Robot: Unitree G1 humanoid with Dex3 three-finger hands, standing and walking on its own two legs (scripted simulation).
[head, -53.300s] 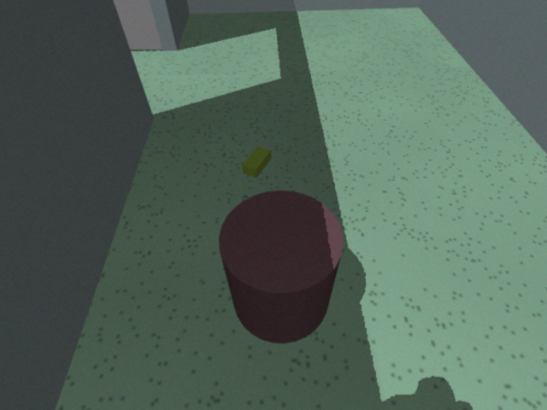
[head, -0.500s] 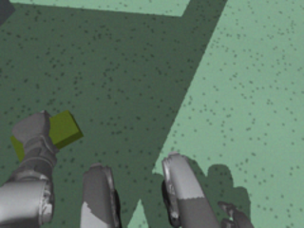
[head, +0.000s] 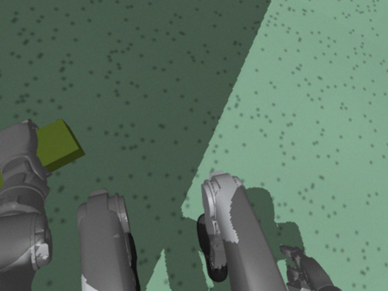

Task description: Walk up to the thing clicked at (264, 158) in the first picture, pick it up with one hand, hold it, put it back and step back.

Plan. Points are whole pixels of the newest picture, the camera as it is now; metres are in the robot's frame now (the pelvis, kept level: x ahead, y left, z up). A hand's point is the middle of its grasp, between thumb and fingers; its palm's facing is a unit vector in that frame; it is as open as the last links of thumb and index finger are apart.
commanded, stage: crouch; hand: left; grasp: from above
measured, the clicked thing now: (37, 155) +0.42 +0.30 -0.22
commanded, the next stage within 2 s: lower in 0.32 s
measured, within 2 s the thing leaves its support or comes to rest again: rests again in 1.76 s
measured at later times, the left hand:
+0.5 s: hand (38, 160) +0.41 +0.31 -0.24, palm faces -0.38 -0.21 -0.90, open 10.9 cm
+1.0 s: hand (51, 161) +0.42 +0.30 -0.31, palm faces -0.39 -0.22 -0.89, open 10.8 cm
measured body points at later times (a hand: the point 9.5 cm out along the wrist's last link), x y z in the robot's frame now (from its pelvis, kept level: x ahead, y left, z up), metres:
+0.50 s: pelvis -0.01 +0.00 -0.06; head +0.24 +0.05 +0.32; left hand +0.43 +0.32 -0.19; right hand +0.04 -0.27 -0.18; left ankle +0.08 +0.14 -0.37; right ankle +0.08 -0.13 -0.37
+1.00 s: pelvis +0.00 +0.00 -0.09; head +0.26 +0.06 +0.27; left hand +0.44 +0.31 -0.26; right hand +0.05 -0.27 -0.20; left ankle +0.08 +0.14 -0.37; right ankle +0.08 -0.13 -0.37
